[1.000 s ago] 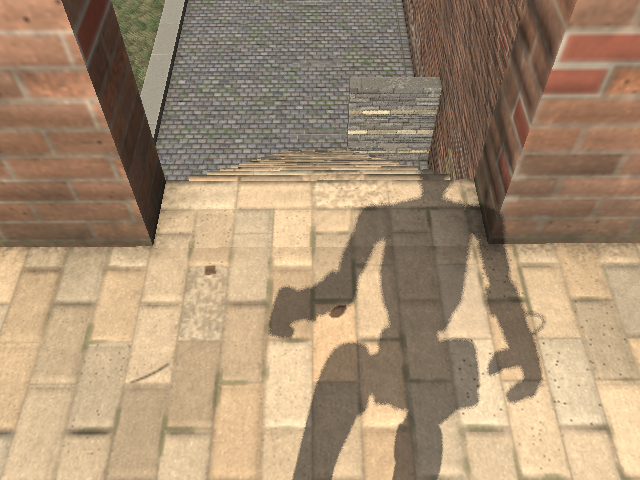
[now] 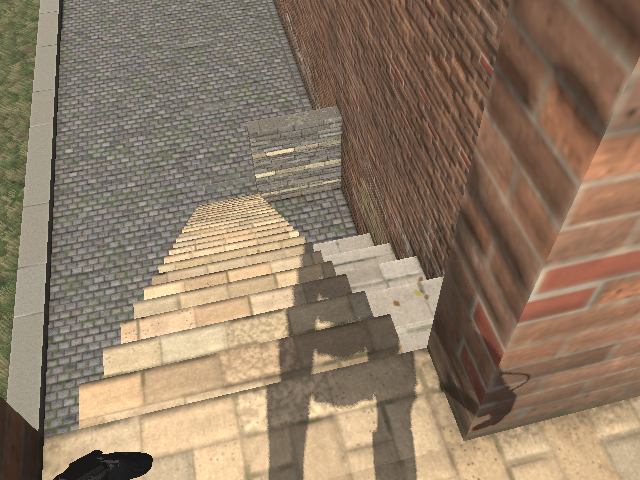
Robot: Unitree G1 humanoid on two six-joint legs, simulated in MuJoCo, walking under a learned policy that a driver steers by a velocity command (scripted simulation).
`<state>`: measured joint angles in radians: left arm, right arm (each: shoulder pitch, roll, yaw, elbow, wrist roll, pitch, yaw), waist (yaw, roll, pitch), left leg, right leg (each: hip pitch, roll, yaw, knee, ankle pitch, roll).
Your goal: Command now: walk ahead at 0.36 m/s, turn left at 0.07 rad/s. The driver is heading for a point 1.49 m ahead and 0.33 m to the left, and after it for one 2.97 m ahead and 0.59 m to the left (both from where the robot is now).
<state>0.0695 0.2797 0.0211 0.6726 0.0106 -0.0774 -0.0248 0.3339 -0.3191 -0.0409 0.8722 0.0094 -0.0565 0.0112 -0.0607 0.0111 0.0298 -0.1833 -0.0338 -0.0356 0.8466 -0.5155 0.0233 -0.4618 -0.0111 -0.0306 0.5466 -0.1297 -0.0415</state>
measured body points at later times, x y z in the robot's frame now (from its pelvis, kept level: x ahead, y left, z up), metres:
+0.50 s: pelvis +0.12 +0.04 +0.00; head +0.16 +0.08 +0.45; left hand +0.18 +0.34 -0.13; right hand +0.32 -0.20 -0.09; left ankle +0.16 +0.14 -0.73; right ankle +0.09 -0.11 -0.65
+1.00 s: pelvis +0.19 +0.03 +0.00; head +0.20 +0.02 +0.45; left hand +0.21 +0.31 -0.11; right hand +0.38 -0.15 -0.12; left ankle +0.16 +0.14 -0.73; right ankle +0.25 -0.09 -0.73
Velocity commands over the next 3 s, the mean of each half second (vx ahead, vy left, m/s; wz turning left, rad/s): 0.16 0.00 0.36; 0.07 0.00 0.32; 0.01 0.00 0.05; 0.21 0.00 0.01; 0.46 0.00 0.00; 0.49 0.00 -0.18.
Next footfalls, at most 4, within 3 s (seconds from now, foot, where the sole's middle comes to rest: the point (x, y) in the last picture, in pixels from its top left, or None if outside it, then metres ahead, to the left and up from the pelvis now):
0.42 left None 0.20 0.15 -0.76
0.86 right None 0.29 -0.08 -0.76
2.22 right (296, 430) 0.56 0.07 -0.76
2.94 left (130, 416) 0.71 0.49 -0.98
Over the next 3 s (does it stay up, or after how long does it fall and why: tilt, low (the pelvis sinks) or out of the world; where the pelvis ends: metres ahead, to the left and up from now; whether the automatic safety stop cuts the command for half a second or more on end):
stays up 0.68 0.35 -0.20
